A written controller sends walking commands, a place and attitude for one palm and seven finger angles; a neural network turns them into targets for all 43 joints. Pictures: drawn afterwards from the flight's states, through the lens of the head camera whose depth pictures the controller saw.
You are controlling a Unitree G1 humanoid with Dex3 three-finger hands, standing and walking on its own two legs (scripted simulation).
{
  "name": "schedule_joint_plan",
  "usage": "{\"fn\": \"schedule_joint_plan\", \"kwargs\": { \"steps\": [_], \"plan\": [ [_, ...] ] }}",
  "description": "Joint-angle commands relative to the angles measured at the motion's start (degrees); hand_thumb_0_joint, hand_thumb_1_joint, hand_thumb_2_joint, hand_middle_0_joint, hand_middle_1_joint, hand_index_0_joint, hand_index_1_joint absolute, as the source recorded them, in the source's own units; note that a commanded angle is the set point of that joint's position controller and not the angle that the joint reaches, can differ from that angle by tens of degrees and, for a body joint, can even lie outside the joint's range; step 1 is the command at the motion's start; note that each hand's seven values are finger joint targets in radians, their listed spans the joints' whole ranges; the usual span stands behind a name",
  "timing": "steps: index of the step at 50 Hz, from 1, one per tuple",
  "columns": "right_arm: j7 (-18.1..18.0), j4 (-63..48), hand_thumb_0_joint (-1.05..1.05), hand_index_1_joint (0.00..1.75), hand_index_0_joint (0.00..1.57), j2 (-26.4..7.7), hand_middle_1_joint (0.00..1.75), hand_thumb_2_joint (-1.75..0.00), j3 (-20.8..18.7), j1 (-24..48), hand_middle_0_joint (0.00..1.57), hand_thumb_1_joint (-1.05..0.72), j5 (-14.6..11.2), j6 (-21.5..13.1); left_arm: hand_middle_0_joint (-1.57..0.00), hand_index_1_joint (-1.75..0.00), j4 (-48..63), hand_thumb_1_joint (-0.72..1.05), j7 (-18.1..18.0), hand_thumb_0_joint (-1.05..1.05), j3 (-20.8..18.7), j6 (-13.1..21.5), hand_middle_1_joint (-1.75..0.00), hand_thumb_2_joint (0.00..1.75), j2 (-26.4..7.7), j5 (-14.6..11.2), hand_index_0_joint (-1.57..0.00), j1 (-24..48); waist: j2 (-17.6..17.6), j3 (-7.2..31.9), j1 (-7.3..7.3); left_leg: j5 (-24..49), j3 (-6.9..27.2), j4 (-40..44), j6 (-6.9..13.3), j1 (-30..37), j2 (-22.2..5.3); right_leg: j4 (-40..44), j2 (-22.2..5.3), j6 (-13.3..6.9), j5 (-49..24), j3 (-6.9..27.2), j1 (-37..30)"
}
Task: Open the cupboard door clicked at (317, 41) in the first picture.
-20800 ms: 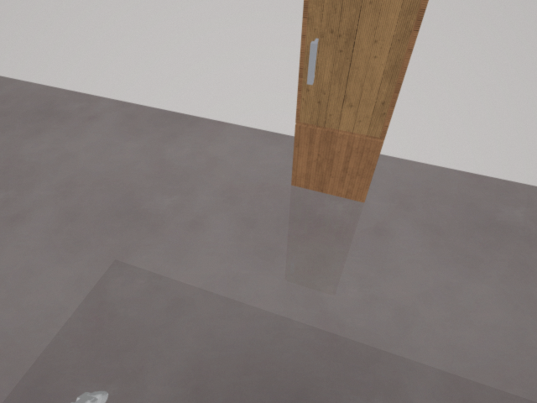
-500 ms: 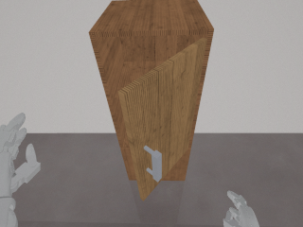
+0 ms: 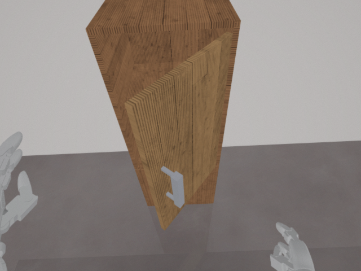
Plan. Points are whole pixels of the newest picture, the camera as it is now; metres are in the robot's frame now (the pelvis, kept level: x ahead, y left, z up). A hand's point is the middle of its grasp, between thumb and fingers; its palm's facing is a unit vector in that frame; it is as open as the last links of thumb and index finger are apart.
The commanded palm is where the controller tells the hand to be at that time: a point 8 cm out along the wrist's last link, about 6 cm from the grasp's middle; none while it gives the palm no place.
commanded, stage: step back with the hand held close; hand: left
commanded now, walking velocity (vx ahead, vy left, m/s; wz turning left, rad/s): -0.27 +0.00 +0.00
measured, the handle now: (172, 187) +0.35 +0.06 -0.07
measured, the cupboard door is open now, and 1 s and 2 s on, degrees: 51 51 51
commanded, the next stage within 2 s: stop stepping back and stand still in 1.06 s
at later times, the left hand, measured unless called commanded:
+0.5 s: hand out of the picture +0.12 +0.30 +0.15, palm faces +0.40 -0.75 -0.52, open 7.4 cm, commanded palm +0.06 +0.33 +0.17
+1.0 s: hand out of the picture +0.03 +0.31 +0.17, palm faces +0.45 -0.77 -0.46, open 7.4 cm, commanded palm -0.03 +0.34 +0.17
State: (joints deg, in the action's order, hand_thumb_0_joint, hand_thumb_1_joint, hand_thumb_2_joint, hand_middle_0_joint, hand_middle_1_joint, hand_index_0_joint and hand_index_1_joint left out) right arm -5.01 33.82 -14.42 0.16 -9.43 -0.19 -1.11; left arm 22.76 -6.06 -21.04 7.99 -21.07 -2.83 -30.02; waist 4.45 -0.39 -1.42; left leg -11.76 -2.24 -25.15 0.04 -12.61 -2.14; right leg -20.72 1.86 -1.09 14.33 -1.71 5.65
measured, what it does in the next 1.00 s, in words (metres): walks backwards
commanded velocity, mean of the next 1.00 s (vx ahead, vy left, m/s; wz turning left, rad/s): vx -0.33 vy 0.00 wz -0.03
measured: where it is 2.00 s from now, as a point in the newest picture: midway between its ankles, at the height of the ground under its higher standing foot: outside the picture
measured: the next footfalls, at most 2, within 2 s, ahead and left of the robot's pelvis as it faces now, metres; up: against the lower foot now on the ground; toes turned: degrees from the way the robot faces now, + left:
right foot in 1.10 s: -0.30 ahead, -0.10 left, +0.00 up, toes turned -1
left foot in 1.44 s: -0.18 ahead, +0.12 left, +0.00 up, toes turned -3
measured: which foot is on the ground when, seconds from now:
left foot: down 0.00-1.00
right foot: down 0.00-0.82, up 0.84-1.00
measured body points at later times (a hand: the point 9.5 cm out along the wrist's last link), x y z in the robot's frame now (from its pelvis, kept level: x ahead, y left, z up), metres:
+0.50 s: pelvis -0.07 +0.03 -0.01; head -0.05 +0.04 +0.44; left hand +0.09 +0.33 +0.18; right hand +0.11 -0.21 -0.09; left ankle +0.02 +0.12 -0.74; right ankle -0.04 -0.10 -0.74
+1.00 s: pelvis -0.16 +0.03 -0.01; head -0.13 +0.07 +0.44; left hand +0.00 +0.35 +0.19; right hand +0.03 -0.19 -0.08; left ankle -0.02 +0.11 -0.74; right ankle -0.28 -0.10 -0.68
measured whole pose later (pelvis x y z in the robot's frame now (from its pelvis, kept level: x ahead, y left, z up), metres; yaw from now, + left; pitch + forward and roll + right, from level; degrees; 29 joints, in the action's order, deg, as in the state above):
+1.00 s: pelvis -0.16 +0.03 -0.01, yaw +2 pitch +3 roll -6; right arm -3.1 35.5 -10.2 -0.5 -9.5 0.9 -6.7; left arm 32.7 -8.8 -26.7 12.7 -26.5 -3.6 -31.8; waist 1.3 -0.1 -0.8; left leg 1.6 -1.3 -22.8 3.3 -27.9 -3.5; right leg -49.7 6.2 -0.6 29.3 -0.6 14.7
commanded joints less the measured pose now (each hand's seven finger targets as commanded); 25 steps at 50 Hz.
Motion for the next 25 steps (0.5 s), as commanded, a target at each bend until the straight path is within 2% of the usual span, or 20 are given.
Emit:
{"fn": "schedule_joint_plan", "kwargs": {
  "steps": [1,4,5,6,12,15,18,21,25],
  "plan": [
    [-0.76,-10.45,0.0,0.3,0.2,-5.24,0.3,-0.9,-2.77,6.3,0.2,-0.9,-0.24,-0.75,-0.2,-0.3,12.56,0.9,-1.52,0.0,-8.85,3.32,-0.3,0.9,-12.67,-0.56,-0.2,-0.31,-3.37,9.6,0.77,23.11,0.2,-0.48,2.04,9.36,-1.14,0.43,-4.83,2.33,-28.15,1.98,4.01],
    [-0.8,-11.22,0.0,0.3,0.2,-5.47,0.3,-0.9,-3.11,6.07,0.2,-0.9,-0.47,0.1,-0.2,-0.3,13.69,0.9,-1.93,0.0,-9.65,3.15,-0.3,0.9,-13.6,-0.78,-0.2,-1.14,-4.47,9.88,0.86,22.61,0.31,-0.51,1.84,7.81,-1.33,-0.21,-4.4,2.43,-27.41,2.04,4.13],
    [-0.89,-11.27,0.0,0.3,0.2,-5.43,0.3,-0.9,-3.2,6.4,0.2,-0.9,-0.56,0.29,-0.2,-0.3,14.21,0.9,-2.1,0.0,-10.43,3.21,-0.3,0.9,-14.34,-0.87,-0.2,-1.48,-3.46,10.23,0.76,22.63,0.4,-0.43,1.9,7.5,-1.3,-0.45,-4.51,2.36,-27.32,2.05,3.96],
    [-0.89,-11.48,0.0,0.3,0.2,-5.29,0.3,-0.9,-3.16,6.05,0.2,-0.9,-0.56,0.41,-0.2,-0.3,13.91,0.9,-2.15,0.0,-9.68,3.14,-0.3,0.9,-13.52,-0.92,-0.2,-2.3,-2.89,9.72,0.92,21.65,0.44,-0.21,1.86,6.85,-1.5,-0.55,-4.49,2.31,-26.11,2.3,4.38],
    [-0.91,-11.89,0.0,0.3,0.2,-5.87,0.3,-0.9,-3.33,5.48,0.2,-0.9,-0.64,0.14,-0.2,-0.3,16.03,0.9,-2.81,0.0,-10.05,3.87,-0.3,0.9,-13.95,-0.84,-0.2,-3.22,-1.5,8.14,1.01,12.7,2.05,2.29,1.98,1.15,-1.99,-0.82,-3.19,2.29,-16.38,2.12,4.38],
    [-0.97,-11.97,0.0,0.3,0.2,-6.3,0.3,-0.9,-3.33,5.4,0.2,-0.9,-0.63,-0.38,-0.2,-0.3,16.89,0.9,-3.12,0.0,-10.52,4.83,-0.3,0.9,-14.41,-0.5,-0.2,-2.66,0.15,6.25,1.33,1.36,4.0,5.42,2.52,-4.06,-2.56,-1.17,-2.38,2.18,-9.34,1.96,3.55],
    [-0.96,-12.16,0.0,0.3,0.2,-6.61,0.3,-0.9,-3.18,4.88,0.2,-0.9,-0.49,-1.35,-0.2,-0.3,16.5,0.9,-3.33,0.0,-10.5,5.88,-0.3,0.9,-13.43,0.07,-0.2,-2.8,1.64,3.84,1.36,-11.36,6.1,8.77,3.58,-12.7,-3.89,-3.81,-1.08,2.29,-4.15,2.19,0.21],
    [-1.05,-12.3,0.0,0.3,0.2,-7.06,0.3,-0.9,-3.21,4.83,0.2,-0.9,-0.39,-2.7,-0.2,-0.3,17.56,0.9,-3.4,0.0,-10.97,6.95,-0.3,0.9,-13.21,0.92,-0.2,-0.95,4.16,2.92,1.11,-21.5,9.03,12.32,4.88,-21.72,-6.01,-9.32,0.5,2.52,-2.27,1.93,-5.14],
    [-0.86,-11.97,0.0,0.3,0.2,-7.39,0.3,-0.9,-3.62,4.95,0.2,-0.9,-0.18,-4.92,-0.2,-0.3,17.92,0.9,-3.25,0.0,-12.2,7.83,-0.3,0.9,-12.95,1.93,-0.2,-0.45,8.48,4.18,0.54,-30.93,12.96,14.7,7.02,-31.26,-8.95,-18.02,2.61,2.7,-3.14,1.97,-11.52]
  ]
}}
